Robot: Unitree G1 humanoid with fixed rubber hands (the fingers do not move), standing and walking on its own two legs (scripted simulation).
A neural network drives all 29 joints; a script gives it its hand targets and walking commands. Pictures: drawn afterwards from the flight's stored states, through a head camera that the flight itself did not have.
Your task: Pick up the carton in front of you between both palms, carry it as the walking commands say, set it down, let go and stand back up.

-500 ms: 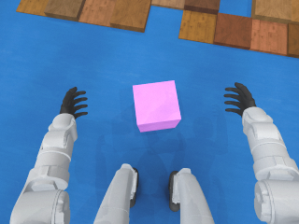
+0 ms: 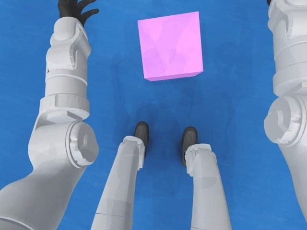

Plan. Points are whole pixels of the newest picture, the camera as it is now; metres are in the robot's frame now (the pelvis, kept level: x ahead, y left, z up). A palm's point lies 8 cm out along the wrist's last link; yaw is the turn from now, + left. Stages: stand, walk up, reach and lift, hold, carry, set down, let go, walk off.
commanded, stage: reach and lift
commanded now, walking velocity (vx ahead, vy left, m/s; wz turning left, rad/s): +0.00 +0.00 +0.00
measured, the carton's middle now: (170, 52) +0.54 +0.03 -0.53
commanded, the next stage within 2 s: none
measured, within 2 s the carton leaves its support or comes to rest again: leaves its support in 1.74 s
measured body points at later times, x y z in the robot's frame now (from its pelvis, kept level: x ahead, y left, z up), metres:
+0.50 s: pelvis -0.02 +0.01 -0.18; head +0.35 +0.00 +0.08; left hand +0.51 +0.23 -0.34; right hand +0.58 -0.16 -0.34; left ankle +0.07 +0.14 -0.62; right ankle +0.07 -0.11 -0.62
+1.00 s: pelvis -0.04 +0.00 -0.29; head +0.36 +0.00 -0.08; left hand +0.52 +0.21 -0.48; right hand +0.58 -0.15 -0.48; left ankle +0.07 +0.14 -0.62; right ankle +0.07 -0.11 -0.62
